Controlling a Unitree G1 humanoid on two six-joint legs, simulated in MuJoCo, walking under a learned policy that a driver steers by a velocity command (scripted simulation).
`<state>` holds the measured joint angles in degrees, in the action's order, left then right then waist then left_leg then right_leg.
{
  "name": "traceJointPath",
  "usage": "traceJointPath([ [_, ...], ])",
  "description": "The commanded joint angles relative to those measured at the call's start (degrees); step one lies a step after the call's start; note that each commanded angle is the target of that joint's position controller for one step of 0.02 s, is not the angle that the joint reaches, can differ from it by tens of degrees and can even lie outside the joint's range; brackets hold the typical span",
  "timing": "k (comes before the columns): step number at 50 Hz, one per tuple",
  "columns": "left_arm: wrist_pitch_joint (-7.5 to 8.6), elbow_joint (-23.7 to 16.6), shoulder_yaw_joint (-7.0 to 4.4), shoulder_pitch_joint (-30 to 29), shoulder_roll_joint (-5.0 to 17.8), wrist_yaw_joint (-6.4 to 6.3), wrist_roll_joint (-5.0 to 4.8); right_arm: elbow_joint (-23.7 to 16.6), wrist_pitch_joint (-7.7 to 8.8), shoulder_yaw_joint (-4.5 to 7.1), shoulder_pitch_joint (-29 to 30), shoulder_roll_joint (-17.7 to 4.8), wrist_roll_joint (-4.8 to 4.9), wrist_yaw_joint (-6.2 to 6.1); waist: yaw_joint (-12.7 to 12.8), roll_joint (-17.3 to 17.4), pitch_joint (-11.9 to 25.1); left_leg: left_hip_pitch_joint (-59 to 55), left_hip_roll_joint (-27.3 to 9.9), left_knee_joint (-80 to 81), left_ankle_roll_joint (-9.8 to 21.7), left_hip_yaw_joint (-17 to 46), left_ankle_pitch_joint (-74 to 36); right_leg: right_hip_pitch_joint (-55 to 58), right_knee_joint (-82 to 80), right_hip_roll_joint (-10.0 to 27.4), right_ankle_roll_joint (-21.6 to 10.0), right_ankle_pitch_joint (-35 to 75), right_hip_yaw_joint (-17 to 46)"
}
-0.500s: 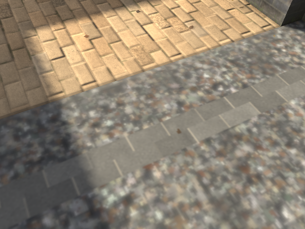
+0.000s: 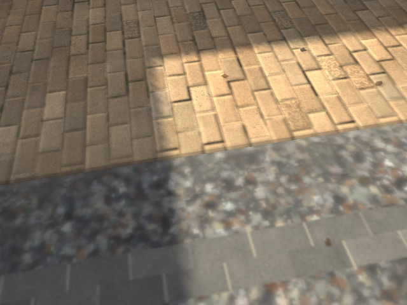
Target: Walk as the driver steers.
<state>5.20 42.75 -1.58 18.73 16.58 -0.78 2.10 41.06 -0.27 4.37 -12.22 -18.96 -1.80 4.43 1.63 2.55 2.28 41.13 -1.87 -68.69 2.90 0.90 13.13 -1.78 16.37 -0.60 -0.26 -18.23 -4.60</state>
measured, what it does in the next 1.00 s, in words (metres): walks ahead, turning left: left foot, then right foot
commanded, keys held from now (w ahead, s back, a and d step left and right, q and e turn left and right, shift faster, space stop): w+q+shift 0.54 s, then w+e+shift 0.46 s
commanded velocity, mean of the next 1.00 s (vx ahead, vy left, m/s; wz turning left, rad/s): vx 0.98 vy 0.00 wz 0.44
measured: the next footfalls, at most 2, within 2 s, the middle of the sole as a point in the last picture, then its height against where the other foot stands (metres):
left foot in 0.24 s outside the picture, level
right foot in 0.66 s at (173, 223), level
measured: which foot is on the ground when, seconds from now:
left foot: up 0.00-0.22, down 0.24-0.68, up 0.70-1.00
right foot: down 0.00-0.24, up 0.26-0.64, down 0.66-1.00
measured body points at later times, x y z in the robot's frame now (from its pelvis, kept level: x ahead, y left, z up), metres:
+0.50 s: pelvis +0.40 +0.13 -0.01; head +0.44 +0.14 +0.44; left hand +0.48 +0.43 -0.08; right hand +0.54 -0.13 -0.13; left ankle +0.31 +0.12 -0.74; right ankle +0.64 +0.03 -0.67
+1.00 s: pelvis +0.85 +0.32 +0.00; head +0.87 +0.33 +0.45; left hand +0.62 +0.50 -0.12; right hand +1.19 +0.30 -0.04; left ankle +0.94 +0.54 -0.70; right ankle +0.77 +0.17 -0.74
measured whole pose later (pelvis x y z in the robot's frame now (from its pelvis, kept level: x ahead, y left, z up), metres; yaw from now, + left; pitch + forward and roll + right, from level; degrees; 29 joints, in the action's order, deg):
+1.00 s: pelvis +0.85 +0.32 +0.00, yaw +25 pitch +2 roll -1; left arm 4.1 52.1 -3.4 34.2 15.5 1.3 -0.4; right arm 33.1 4.6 -3.1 3.8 -14.6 -2.5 2.9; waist 8.4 0.6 -0.6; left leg 36.8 -3.0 -35.2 -0.4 3.3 0.8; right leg 3.3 14.0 -5.6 -4.3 -18.8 10.5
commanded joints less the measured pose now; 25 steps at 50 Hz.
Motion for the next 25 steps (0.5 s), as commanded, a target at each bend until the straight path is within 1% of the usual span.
traceJointPath([
  [1, 1.71, -0.4, -1.45, 2.7, 5.1, 0.66, -0.1, -7.6, 0.44, -0.52, 10.1, -1.4, -0.12, 1.21, 1.3, -8.6, -9.2, 16.7, -3.3, -1.7, 0.0, 0.9, -4.9, 3.7, -10.6, 14.2, -4.9, 7.0, 5.2],
  [3, 2.28, 0.8, -1.32, 2.2, 4.6, 0.67, 0.01, -9.2, 0.34, -1.17, 13.6, -1.2, -0.09, 1.78, 0.5, -8.5, -11.4, 13.2, -3.6, 5.2, 0.4, -1.7, -8.2, 0.9, -12.1, 13.1, -4.2, 13.8, -0.8],
  [4, 2.38, 1.5, -1.35, 2.7, 4.8, 0.56, -0.05, -9.9, 0.35, -1.61, 15.7, -0.9, -0.23, 2.17, 0.8, -7.6, -12.2, 10.5, -3.4, 9.8, 1.2, -4.2, -9.3, 0.0, -12.9, 12.5, -3.8, 17.0, -3.4],
  [5, 2.37, 2.3, -1.44, 3.9, 5.3, 0.4, -0.1, -10.5, 0.39, -2.12, 17.8, -0.4, -0.34, 2.49, 1.3, -6.5, -12.9, 7.6, -2.7, 14.1, 2.2, -7.0, -9.4, 0.0, -13.1, 12.3, -3.4, 22.4, -5.7],
  [6, 2.31, 3.0, -1.53, 4.3, 6.1, 0.25, -0.06, -10.8, 0.43, -2.68, 18.7, 0.4, -0.21, 2.6, 1.0, -6.1, -12.9, 2.9, -1.3, 18.6, 3.9, -9.6, -8.7, 0.0, -11.8, 12.0, -2.8, 33.6, -8.3],
  [7, 2.24, 3.4, -1.73, 5.0, 7.5, 0.03, 0.0, -10.8, 0.38, -2.93, 18.4, 0.6, 0.04, 2.37, 0.3, -6.6, -11.2, -2.8, 1.3, 21.2, 5.5, -12.4, -7.6, 1.2, -8.4, 12.3, -2.2, 52.1, -9.8],
  [8, 1.81, 3.8, -2.12, 6.2, 9.2, -0.33, 0.02, -10.1, 0.34, -2.77, 16.2, -0.2, 0.19, 1.9, -1.2, -8.0, -8.3, -7.2, 4.2, 22.0, 6.6, -14.3, -5.6, 4.3, -2.9, 13.1, -1.9, 69.5, -10.2],
  [9, 0.91, 3.8, -2.71, 5.9, 11.6, -0.74, 0.31, -8.9, 0.5, -2.26, 10.7, -1.7, 0.36, 1.38, -5.0, -9.8, -4.2, -13.3, 6.2, 22.8, 7.9, -14.1, -2.4, 6.1, 6.2, 14.5, -1.8, 80.1, -10.3],
  [10, -0.2, 3.3, -3.37, 4.4, 13.7, -1.06, 0.64, -6.2, 0.75, -1.21, 0.6, -3.9, 0.59, 0.72, -10.3, -11.2, 1.7, -24.2, 8.3, 23.0, 9.4, -12.8, 1.5, 4.7, 19.1, 16.1, -2.5, 85.2, -9.5],
  [11, -0.7, 2.1, -3.53, 2.4, 14.2, -0.91, 0.62, -2.0, 1.19, 0.61, -13.0, -7.5, 0.33, -0.34, -16.1, -10.1, 8.4, -42.1, 9.6, 27.4, 11.4, -9.1, 1.6, -3.3, 36.3, 16.0, -2.8, 78.1, -8.4],
  [12, -0.52, 2.1, -2.76, 3.1, 10.3, 0.09, 1.31, 0.5, 0.98, 2.42, -15.3, -11.2, 0.48, -1.93, -14.1, -3.1, 8.7, -55.5, 4.8, 30.1, 12.3, 0.4, 5.9, -19.2, 55.6, 9.4, -1.7, 29.1, -7.4],
  [13, 0.61, -4.4, -0.91, 5.0, 4.3, 1.21, -0.02, -1.7, -0.21, 3.99, -9.9, -18.7, -0.6, -2.5, -6.7, 13.1, 14.0, -69.5, -11.5, 39.7, 21.6, 34.8, 12.7, -43.8, 78.8, -0.3, 2.0, -10.7, -2.8],
  [14, 2.0, -7.3, -1.39, -4.4, 9.0, 1.14, 0.17, -2.8, -0.73, 4.28, -13.6, -17.6, 0.34, -2.95, -12.0, 1.1, 18.0, -68.9, -11.6, 48.1, 21.8, 43.3, 15.8, -48.2, 79.3, 0.8, 0.7, -2.7, 8.5],
  [15, 2.66, -8.5, -0.91, -6.6, 8.2, 1.06, -0.36, -1.1, -0.34, 4.09, -12.3, -16.5, 0.59, -3.55, -9.7, -0.7, 10.0, -61.4, -11.7, 52.1, 20.2, 40.7, 14.2, -49.4, 75.4, 3.6, 0.4, -0.3, 9.3],
  [16, 2.8, -7.6, -0.4, -5.3, 7.7, 0.84, 0.0, -0.6, 0.35, 3.33, -10.4, -13.2, 0.57, -3.88, -6.0, -6.1, 2.4, -50.2, -10.1, 53.7, 18.1, 36.1, 9.7, -46.4, 68.7, 6.1, 0.5, 1.2, 8.8],
  [17, 2.02, -7.3, -0.04, -4.7, 7.0, 0.81, 1.07, -0.9, 1.23, 2.77, -7.7, -11.8, 0.57, -4.33, -3.2, -7.2, -0.6, -41.5, -7.2, 53.8, 17.5, 31.1, 6.3, -42.2, 65.0, 7.5, 1.1, -0.7, 9.1],
  [18, 0.61, -6.7, 0.1, -2.1, 6.8, 0.88, 2.04, -1.2, 1.88, 1.92, -5.3, -10.0, 0.7, -4.52, -0.2, -6.9, -2.9, -34.3, -5.0, 54.5, 17.4, 27.5, 3.9, -38.7, 62.2, 8.4, 1.9, -2.5, 9.2],
  [19, -0.75, -6.4, 0.1, -1.4, 6.5, 0.91, 2.58, -1.3, 2.62, 1.21, -5.0, -8.3, 1.13, -4.31, 1.1, -7.1, -4.2, -29.5, -2.9, 54.7, 17.5, 24.4, 1.1, -36.9, 59.2, 9.2, 2.7, -4.9, 9.0],
  [20, -1.76, -7.3, 0.37, -2.1, 5.7, 1.04, 2.62, -1.2, 3.22, 1.0, -4.8, -8.1, 1.28, -4.14, 1.8, -5.4, -5.0, -24.6, -1.9, 56.4, 17.9, 23.2, 2.8, -35.6, 55.1, 9.3, 3.6, -6.0, 7.9],
  [21, -2.19, -9.1, 0.64, -6.1, 5.4, 1.17, 2.49, -1.2, 3.8, 0.97, -4.5, -8.0, 1.46, -3.96, 1.3, -4.8, -7.5, -19.9, -0.5, 58.8, 17.6, 22.0, 2.7, -34.9, 49.8, 9.7, 4.2, -2.8, 6.7],
  [22, -2.26, -11.2, 0.91, -11.0, 4.9, 1.37, 2.01, -1.1, 4.23, 0.97, -4.8, -7.9, 1.44, -3.89, 0.4, -4.0, -9.7, -16.6, 0.7, 60.4, 17.1, 21.3, 1.0, -34.1, 44.1, 9.4, 4.8, 2.1, 5.4],
  [23, -2.18, -12.4, 1.28, -14.5, 4.3, 1.67, 1.5, -0.9, 4.5, 1.06, -5.5, -7.8, 1.34, -3.75, -0.6, -3.7, -10.7, -15.2, 2.2, 60.7, 15.9, 20.2, -1.5, -32.3, 38.6, 8.7, 5.0, 8.2, 4.9],
  [24, -2.05, -13.0, 1.63, -16.7, 3.6, 2.04, 1.03, -0.8, 4.63, 1.35, -5.9, -8.2, 1.41, -3.67, -1.5, -3.0, -10.5, -15.3, 3.4, 60.2, 14.6, 19.1, -4.9, -29.8, 32.7, 7.7, 4.7, 14.3, 4.8],
  [25, -1.86, -13.2, 1.85, -17.9, 3.3, 2.32, 0.49, -0.5, 4.73, 1.68, -6.7, -8.8, 1.6, -3.59, -2.5, -1.9, -9.5, -16.8, 3.7, 59.6, 13.3, 18.9, -9.8, -27.2, 27.6, 6.4, 4.2, 19.4, 4.6],
])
